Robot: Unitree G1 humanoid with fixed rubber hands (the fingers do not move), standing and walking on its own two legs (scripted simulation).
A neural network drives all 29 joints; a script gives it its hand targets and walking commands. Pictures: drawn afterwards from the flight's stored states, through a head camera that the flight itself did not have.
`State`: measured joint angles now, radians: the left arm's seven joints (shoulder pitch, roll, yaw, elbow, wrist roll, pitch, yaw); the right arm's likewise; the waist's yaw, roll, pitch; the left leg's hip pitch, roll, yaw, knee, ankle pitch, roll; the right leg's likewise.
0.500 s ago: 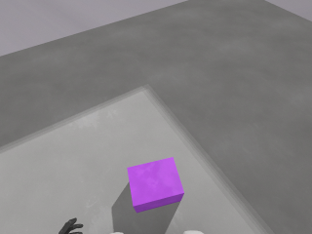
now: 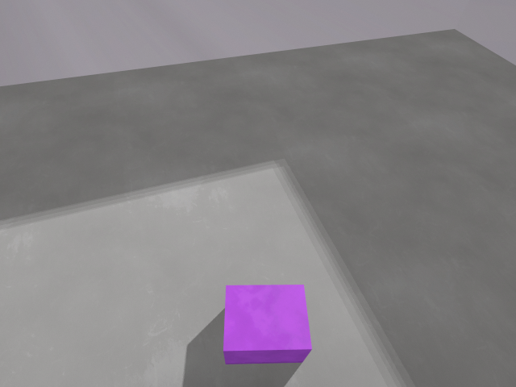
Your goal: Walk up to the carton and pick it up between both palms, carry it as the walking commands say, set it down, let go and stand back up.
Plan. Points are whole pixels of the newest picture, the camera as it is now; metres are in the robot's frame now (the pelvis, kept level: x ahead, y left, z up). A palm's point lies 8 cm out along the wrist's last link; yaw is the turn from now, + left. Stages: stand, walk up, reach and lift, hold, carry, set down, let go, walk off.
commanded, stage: walk up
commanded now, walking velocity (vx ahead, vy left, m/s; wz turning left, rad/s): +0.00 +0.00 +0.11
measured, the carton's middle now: (264, 324) +0.41 -0.05 -0.68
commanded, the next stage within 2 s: none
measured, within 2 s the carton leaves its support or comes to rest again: neither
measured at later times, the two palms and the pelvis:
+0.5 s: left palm out of the picture -0.03 +0.25 -0.14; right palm out of the picture +0.00 -0.19 -0.14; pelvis +0.00 +0.02 +0.00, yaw +1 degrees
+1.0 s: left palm out of the picture -0.04 +0.24 -0.14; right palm out of the picture +0.02 -0.21 -0.14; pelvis +0.00 +0.02 +0.00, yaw +2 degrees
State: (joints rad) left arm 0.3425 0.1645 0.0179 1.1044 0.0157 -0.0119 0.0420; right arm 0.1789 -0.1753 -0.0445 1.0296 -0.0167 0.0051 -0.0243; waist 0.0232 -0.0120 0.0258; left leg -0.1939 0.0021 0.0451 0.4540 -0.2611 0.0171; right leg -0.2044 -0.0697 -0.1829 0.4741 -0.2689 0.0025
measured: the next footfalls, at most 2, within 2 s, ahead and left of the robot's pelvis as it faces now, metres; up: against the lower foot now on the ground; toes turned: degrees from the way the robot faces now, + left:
none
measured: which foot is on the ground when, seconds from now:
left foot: down 0.00-1.00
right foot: down 0.00-1.00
